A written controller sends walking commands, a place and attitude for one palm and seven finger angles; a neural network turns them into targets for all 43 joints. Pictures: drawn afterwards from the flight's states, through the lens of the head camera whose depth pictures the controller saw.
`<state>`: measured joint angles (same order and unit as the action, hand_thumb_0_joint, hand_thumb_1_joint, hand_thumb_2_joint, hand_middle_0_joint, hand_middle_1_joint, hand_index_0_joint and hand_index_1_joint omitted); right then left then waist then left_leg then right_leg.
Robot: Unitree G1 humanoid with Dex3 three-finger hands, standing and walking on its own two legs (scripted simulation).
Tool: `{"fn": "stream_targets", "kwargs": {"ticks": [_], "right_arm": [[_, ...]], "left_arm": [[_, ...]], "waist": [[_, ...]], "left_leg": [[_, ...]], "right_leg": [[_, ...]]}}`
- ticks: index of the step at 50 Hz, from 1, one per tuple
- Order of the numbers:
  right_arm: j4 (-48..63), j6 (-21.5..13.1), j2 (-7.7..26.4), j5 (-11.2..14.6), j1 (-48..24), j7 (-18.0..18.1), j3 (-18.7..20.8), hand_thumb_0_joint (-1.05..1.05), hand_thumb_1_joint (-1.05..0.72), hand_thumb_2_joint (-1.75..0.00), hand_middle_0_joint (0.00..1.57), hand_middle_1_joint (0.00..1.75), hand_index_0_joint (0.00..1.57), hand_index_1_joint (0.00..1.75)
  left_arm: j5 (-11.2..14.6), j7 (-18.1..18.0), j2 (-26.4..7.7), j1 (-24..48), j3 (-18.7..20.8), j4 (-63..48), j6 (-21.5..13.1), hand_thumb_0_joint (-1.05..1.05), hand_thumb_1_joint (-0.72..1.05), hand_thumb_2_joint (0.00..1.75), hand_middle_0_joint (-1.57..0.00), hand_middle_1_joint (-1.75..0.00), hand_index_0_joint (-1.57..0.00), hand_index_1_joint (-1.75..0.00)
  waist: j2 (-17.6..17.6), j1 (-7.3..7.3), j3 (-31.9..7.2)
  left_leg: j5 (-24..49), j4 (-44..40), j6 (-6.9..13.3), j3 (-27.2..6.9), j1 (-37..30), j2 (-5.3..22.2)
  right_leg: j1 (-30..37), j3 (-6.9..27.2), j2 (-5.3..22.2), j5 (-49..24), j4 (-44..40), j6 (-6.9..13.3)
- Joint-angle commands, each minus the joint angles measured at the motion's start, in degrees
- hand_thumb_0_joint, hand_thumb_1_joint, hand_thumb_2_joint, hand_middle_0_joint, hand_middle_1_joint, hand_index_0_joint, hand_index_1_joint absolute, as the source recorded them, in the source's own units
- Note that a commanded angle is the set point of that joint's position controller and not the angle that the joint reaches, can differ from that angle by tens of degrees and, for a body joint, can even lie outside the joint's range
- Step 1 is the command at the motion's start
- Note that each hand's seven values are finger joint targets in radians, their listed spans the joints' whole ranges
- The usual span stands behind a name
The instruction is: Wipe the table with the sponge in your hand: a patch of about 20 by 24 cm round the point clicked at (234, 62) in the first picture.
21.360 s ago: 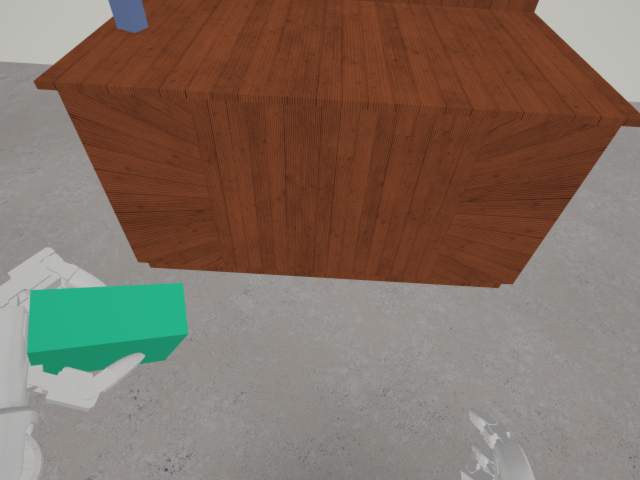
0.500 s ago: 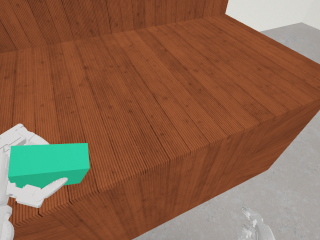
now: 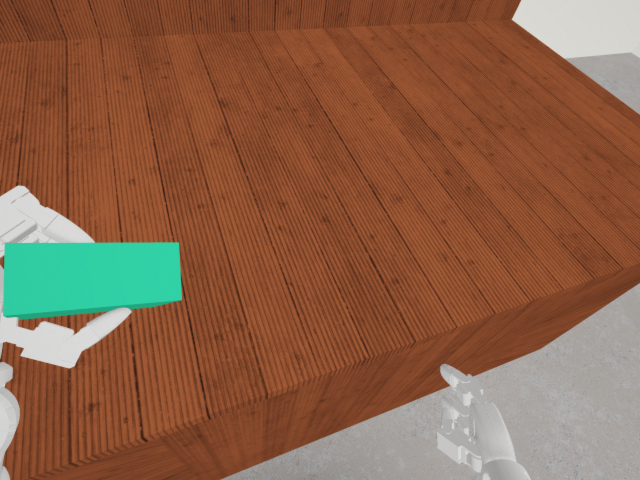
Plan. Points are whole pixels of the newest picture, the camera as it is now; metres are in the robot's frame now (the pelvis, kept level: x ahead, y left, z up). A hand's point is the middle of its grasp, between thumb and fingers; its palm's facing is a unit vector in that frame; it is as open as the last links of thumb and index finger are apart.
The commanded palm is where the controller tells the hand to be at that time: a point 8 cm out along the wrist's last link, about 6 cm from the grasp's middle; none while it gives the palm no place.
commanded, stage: come to a stop and stand still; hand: left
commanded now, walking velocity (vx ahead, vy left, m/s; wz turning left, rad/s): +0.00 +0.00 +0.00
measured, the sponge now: (118, 280) +0.25 +0.23 +0.15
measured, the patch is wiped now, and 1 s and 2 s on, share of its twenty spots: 0.00 0.00 0.00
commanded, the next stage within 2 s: look again from close up in 0.30 s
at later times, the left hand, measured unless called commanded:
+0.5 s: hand (82, 308) +0.21 +0.24 +0.17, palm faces +0.36 -0.84 -0.40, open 9.4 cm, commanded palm +0.15 +0.28 +0.18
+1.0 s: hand (94, 330) +0.19 +0.22 +0.17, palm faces +0.37 -0.84 -0.39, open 9.4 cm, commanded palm +0.13 +0.26 +0.18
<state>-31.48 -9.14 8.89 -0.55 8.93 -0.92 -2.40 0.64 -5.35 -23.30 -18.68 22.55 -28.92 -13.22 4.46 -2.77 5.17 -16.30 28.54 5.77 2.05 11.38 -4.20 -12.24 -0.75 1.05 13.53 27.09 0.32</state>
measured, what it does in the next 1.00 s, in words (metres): stands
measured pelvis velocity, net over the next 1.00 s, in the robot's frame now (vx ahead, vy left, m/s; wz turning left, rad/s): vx -0.02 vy -0.02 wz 0.01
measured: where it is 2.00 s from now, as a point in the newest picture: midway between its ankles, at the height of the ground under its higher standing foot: outside the picture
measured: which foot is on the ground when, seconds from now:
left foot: down 0.00-1.00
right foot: down 0.00-1.00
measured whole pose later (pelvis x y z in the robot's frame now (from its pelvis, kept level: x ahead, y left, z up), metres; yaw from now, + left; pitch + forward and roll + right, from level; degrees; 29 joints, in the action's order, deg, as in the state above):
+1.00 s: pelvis -0.02 -0.02 +0.00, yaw +0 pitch -1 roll -2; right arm -33.3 -6.3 12.2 0.5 12.8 1.9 -0.5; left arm 1.6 -6.3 -21.7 -25.1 19.7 -26.6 -12.0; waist 0.3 -0.5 2.1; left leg -13.4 27.2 3.9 0.9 13.0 -2.1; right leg -11.4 -4.2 -0.7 9.1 21.4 0.4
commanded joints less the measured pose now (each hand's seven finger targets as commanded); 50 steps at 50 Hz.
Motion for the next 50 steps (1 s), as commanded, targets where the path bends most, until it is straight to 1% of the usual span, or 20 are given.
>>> {"fn": "stream_targets", "kwargs": {"ticks": [1, 3, 7, 8, 12, 14, 19, 22, 23, 25, 28, 32, 33, 37, 38, 42, 43, 47, 48, 50], "right_arm": [[7.58, -1.59, 9.45, 0.11, -0.21, -0.07, 4.44, 0.0, -0.9, -0.9, 0.2, 0.3, 0.2, 0.3], [7.48, -0.42, 9.71, 0.32, 0.04, -0.07, 4.23, 0.0, -0.9, -0.9, 0.2, 0.3, 0.2, 0.3], [8.63, 1.21, 9.9, 1.21, -2.82, 1.0, 4.1, 0.0, -0.9, -0.9, 0.2, 0.3, 0.2, 0.3], [8.67, 1.88, 9.73, 0.96, -1.4, 1.28, 4.17, 0.0, -0.9, -0.9, 0.2, 0.3, 0.2, 0.3], [9.24, 1.67, 9.26, 1.46, -3.62, 2.02, 4.12, 0.0, -0.9, -0.9, 0.2, 0.3, 0.2, 0.3], [9.35, 1.49, 9.18, 1.07, -2.12, 2.13, 4.45, 0.0, -0.9, -0.9, 0.2, 0.3, 0.2, 0.3], [8.62, 0.61, 9.54, 0.93, -1.92, 2.3, 4.82, 0.0, -0.9, -0.9, 0.2, 0.3, 0.2, 0.3], [8.08, 0.75, 9.74, 1.48, -2.71, 2.56, 4.65, 0.0, -0.9, -0.9, 0.2, 0.3, 0.2, 0.3], [8.01, 1.32, 9.8, 1.28, -1.5, 2.64, 4.6, 0.0, -0.9, -0.9, 0.2, 0.3, 0.2, 0.3], [8.01, 1.52, 10.08, 1.58, -1.46, 3.08, 5.1, 0.0, -0.9, -0.9, 0.2, 0.3, 0.2, 0.3], [7.69, 2.11, 9.91, 1.42, -1.86, 3.41, 4.44, 0.0, -0.9, -0.9, 0.2, 0.3, 0.2, 0.3], [7.94, 1.34, 10.09, 1.62, -3.85, 3.98, 4.44, 0.0, -0.9, -0.9, 0.2, 0.3, 0.2, 0.3], [7.79, 1.39, 9.87, 1.17, -3.19, 4.03, 3.98, 0.0, -0.9, -0.9, 0.2, 0.3, 0.2, 0.3], [7.8, -0.13, 10.24, 1.46, -3.99, 4.17, 4.32, 0.0, -0.9, -0.9, 0.2, 0.3, 0.2, 0.3], [7.72, -0.1, 9.99, 0.98, -3.36, 4.08, 3.86, 0.0, -0.9, -0.9, 0.2, 0.3, 0.2, 0.3], [7.38, -0.7, 10.47, 1.25, -2.98, 3.76, 4.6, 0.0, -0.9, -0.9, 0.2, 0.3, 0.2, 0.3], [7.36, -0.46, 10.14, 0.89, -2.34, 3.62, 4.21, 0.0, -0.9, -0.9, 0.2, 0.3, 0.2, 0.3], [7.09, -0.71, 10.41, 1.45, -2.79, 3.54, 4.38, 0.0, -0.9, -0.9, 0.2, 0.3, 0.2, 0.3], [6.91, -0.52, 10.35, 1.11, -1.98, 3.5, 4.21, 0.0, -0.9, -0.9, 0.2, 0.3, 0.2, 0.3], [7.19, -1.01, 10.52, 1.35, -1.9, 3.54, 4.64, 0.0, -0.9, -0.9, 0.2, 0.3, 0.2, 0.3]], "left_arm": [[0.55, -0.28, -5.52, 0.33, 2.2, -13.36, -3.26, 0.0, 0.1, 1.3, -1.2, -1.6, -1.2, -1.6], [0.9, -0.01, -3.01, -2.55, 0.65, -9.25, -2.15, 0.0, 0.1, 1.3, -1.2, -1.6, -1.2, -1.6], [1.33, -1.02, -7.83, -1.99, 6.1, -9.38, -1.41, 0.0, 0.1, 1.3, -1.2, -1.6, -1.2, -1.6], [1.91, -0.78, -5.85, -3.34, 4.3, -8.23, -1.48, 0.0, 0.1, 1.3, -1.2, -1.6, -1.2, -1.6], [1.87, -1.59, -8.79, -2.99, 6.37, -13.91, -1.85, 0.0, 0.1, 1.3, -1.2, -1.6, -1.2, -1.6], [2.17, -1.55, -7.89, -2.92, 4.4, -17.21, -2.29, 0.0, 0.1, 1.3, -1.2, -1.6, -1.2, -1.6], [1.81, -2.27, -8.29, -3.62, 4.39, -17.86, -2.62, 0.0, 0.1, 1.3, -1.2, -1.6, -1.2, -1.6], [1.65, -2.65, -8.29, -5.21, 5.71, -13.53, -2.23, 0.0, 0.1, 1.3, -1.2, -1.6, -1.2, -1.6], [2.16, -2.3, -5.95, -6.16, 3.83, -10.94, -2.2, 0.0, 0.1, 1.3, -1.2, -1.6, -1.2, -1.6], [2.35, -2.34, -7.2, -5.78, 5.04, -9.07, -1.84, 0.0, 0.1, 1.3, -1.2, -1.6, -1.2, -1.6], [2.45, -2.04, -4.7, -5.71, 2.67, -5.08, -1.47, 0.0, 0.1, 1.3, -1.2, -1.6, -1.2, -1.6], [1.62, -2.41, -6.76, -0.05, 2.85, -8.55, -1.32, 0.0, 0.1, 1.3, -1.2, -1.6, -1.2, -1.6], [1.8, -2.21, -4.71, 0.08, 0.76, -7.44, -1.42, 0.0, 0.1, 1.3, -1.2, -1.6, -1.2, -1.6], [0.94, -2.98, -8.37, 4.07, 2.84, -12.61, -1.63, 0.0, 0.1, 1.3, -1.2, -1.6, -1.2, -1.6], [1.16, -2.72, -5.78, 3.72, 0.45, -11.53, -1.9, 0.0, 0.1, 1.3, -1.2, -1.6, -1.2, -1.6], [1.0, -3.11, -8.98, 0.3, 4.43, -11.17, -1.85, 0.0, 0.1, 1.3, -1.2, -1.6, -1.2, -1.6], [1.49, -2.62, -6.12, -0.34, 1.82, -10.13, -2.08, 0.0, 0.1, 1.3, -1.2, -1.6, -1.2, -1.6], [1.63, -2.54, -7.37, -3.49, 4.19, -8.06, -1.67, 0.0, 0.1, 1.3, -1.2, -1.6, -1.2, -1.6], [1.95, -2.02, -5.35, -3.48, 2.05, -7.85, -1.93, 0.0, 0.1, 1.3, -1.2, -1.6, -1.2, -1.6], [1.92, -1.81, -6.72, -2.92, 3.2, -9.3, -2.01, 0.0, 0.1, 1.3, -1.2, -1.6, -1.2, -1.6]], "waist": [[-14.5, 1.85, -12.57], [-10.71, 2.26, -11.2], [-5.72, 1.8, -12.09], [-4.79, 2.09, -12.21], [-11.11, 1.84, -14.25], [-13.38, 1.86, -14.8], [-13.22, 1.69, -15.04], [-9.61, 1.63, -13.48], [-8.07, 1.73, -12.24], [-7.3, 1.83, -10.88], [-5.24, 2.04, -8.74], [-5.67, 2.0, -6.63], [-5.29, 2.0, -6.91], [-8.57, 1.74, -7.02], [-8.8, 1.84, -7.3], [-8.65, 1.61, -8.47], [-7.56, 1.86, -8.63], [-7.31, 1.76, -8.3], [-7.31, 1.87, -8.84], [-7.72, 1.73, -10.2]], "left_leg": [[47.09, -4.17, -8.6, -9.25, -11.8, 12.93], [46.04, -4.27, -9.63, -9.16, -10.4, 12.52], [41.57, -3.82, -11.8, -8.04, -5.4, 10.62], [40.36, -3.59, -11.51, -8.37, -4.2, 10.39], [36.81, -4.65, -10.74, -7.21, -5.33, 9.96], [38.44, -5.26, -10.71, -8.32, -6.13, 10.58], [38.07, -4.68, -10.48, -8.94, -6.29, 11.16], [29.35, -4.86, -10.47, -7.98, -1.96, 9.87], [25.96, -5.37, -10.11, -8.35, -0.3, 9.49], [19.75, -6.21, -9.14, -8.42, 2.34, 9.19], [7.38, -7.52, -6.6, -8.17, 3.78, 8.41], [-0.83, -9.05, -4.48, -8.41, 4.23, 8.29], [-2.13, -9.31, -3.9, -8.73, 4.72, 8.13], [-3.68, -9.2, -3.67, -8.4, 4.31, 7.84], [-4.6, -9.39, -3.3, -8.56, 4.8, 7.54], [-3.89, -7.41, -3.48, -8.03, 4.56, 7.05], [-4.44, -7.33, -3.25, -8.05, 4.78, 6.77], [-0.01, -8.71, -3.77, -8.95, 4.2, 7.88], [1.27, -9.78, -3.69, -9.37, 5.17, 8.11], [7.02, -9.79, -4.19, -9.63, 4.65, 8.78]], "right_leg": [[-2.19, -2.14, -0.71, 0.19, 1.64, 1.27], [-1.91, -2.8, -0.94, -1.5, 0.03, 1.28], [5.28, -2.56, 0.29, -14.11, -2.67, 2.14], [6.61, -2.66, 0.95, -15.04, -2.49, 2.29], [6.83, -1.06, 1.89, -14.19, -1.0, 2.25], [6.96, -1.58, 1.8, -11.28, -0.52, 2.18], [7.61, -1.87, 1.72, -9.69, -1.68, 2.05], [9.66, -0.7, 2.39, -14.69, -2.81, 2.26], [9.59, -1.11, 2.62, -13.97, -3.56, 2.36], [10.28, 0.46, 3.45, -14.12, -4.43, 2.28], [7.01, 2.41, 4.13, -7.94, -7.64, 2.12], [3.57, 4.69, 3.89, 0.37, -10.33, 1.68], [3.92, 4.04, 3.86, 2.29, -11.02, 1.59], [3.47, 5.46, 3.69, 3.9, -11.43, 1.64], [3.87, 4.79, 3.77, 5.25, -11.75, 1.7], [3.93, 5.95, 4.57, 6.06, -11.78, 2.23], [3.67, 5.15, 4.56, 7.57, -11.84, 2.39], [3.66, 4.1, 3.45, 1.91, -9.64, 1.98], [5.42, 2.73, 2.61, -0.54, -8.49, 1.71], [8.26, 2.63, 2.61, -8.11, -6.07, 1.56]]}}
